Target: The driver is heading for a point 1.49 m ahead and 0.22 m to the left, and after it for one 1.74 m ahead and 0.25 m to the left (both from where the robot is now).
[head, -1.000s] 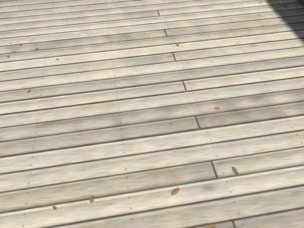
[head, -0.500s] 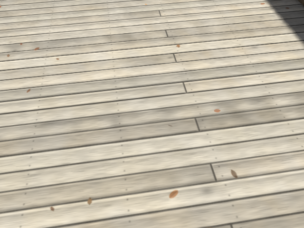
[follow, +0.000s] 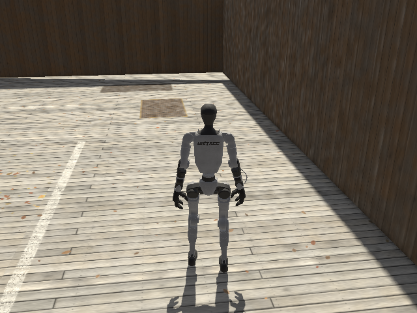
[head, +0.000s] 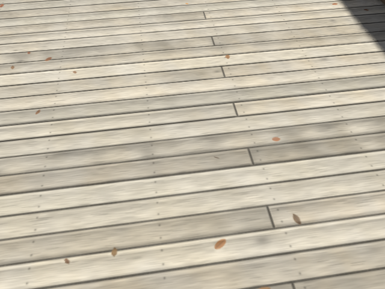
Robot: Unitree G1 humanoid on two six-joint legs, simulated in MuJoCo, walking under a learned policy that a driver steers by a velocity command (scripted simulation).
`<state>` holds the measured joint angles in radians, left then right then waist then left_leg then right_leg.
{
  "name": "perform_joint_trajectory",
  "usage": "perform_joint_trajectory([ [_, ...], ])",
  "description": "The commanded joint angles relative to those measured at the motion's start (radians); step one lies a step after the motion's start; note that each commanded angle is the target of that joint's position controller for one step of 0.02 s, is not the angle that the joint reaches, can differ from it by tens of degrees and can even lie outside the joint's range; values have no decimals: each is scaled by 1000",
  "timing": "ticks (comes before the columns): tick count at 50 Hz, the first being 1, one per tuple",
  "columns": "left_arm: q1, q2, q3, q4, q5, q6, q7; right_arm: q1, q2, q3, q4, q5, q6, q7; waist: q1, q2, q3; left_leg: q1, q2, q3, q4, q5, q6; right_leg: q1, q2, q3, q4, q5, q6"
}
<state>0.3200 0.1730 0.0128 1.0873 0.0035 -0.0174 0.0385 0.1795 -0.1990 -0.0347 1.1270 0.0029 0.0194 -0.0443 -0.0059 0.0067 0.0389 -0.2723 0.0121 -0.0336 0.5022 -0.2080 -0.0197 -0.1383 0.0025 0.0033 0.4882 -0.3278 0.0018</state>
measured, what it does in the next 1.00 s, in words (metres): stands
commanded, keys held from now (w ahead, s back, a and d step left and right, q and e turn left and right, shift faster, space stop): no key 0.88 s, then w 0.12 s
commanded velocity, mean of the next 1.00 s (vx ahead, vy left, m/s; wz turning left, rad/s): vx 0.01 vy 0.00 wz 0.00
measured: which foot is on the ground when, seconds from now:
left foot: down 0.00-1.00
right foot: down 0.00-1.00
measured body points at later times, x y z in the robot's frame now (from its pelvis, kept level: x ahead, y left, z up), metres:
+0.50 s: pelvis +0.00 +0.00 +0.00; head +0.02 +0.00 +0.45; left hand -0.03 +0.23 -0.16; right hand +0.03 -0.24 -0.16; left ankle +0.04 +0.13 -0.74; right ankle -0.04 -0.12 -0.74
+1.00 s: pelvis +0.02 +0.00 +0.00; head +0.02 +0.00 +0.45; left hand -0.04 +0.23 -0.16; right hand +0.02 -0.24 -0.16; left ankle +0.04 +0.13 -0.73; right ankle -0.04 -0.12 -0.74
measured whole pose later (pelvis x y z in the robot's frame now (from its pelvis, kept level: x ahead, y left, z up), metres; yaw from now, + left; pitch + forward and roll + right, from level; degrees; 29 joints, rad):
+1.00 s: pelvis +0.02 +0.00 +0.00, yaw +0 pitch -1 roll +0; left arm 0.41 0.16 0.02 1.09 -0.02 -0.02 0.05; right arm 0.27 -0.18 -0.03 1.12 0.01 0.00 -0.04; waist 0.01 0.00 0.01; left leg -0.31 0.00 -0.03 0.62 -0.38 0.02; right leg -0.15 0.00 0.01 0.54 -0.39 -0.02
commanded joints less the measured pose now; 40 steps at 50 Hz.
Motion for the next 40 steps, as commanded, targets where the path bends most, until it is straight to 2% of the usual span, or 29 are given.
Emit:
perform_joint_trajectory([
  [1, 77, 88, 13, -9, -1, -5, 2, 22, -96, -12, -24, 0, -7, -3, 1, -8, 19, 92, 12, -5, -61, 108, 35, -139, -20, 13, -120, 91, -13],
  [40, 148, 62, 6, 3, -5, -6, 3, 90, -72, -2, -28, 4, -10, -7, 4, -8, 29, 87, 8, -4, -49, 136, 36, -142, -17, 5, -111, 112, -12],
])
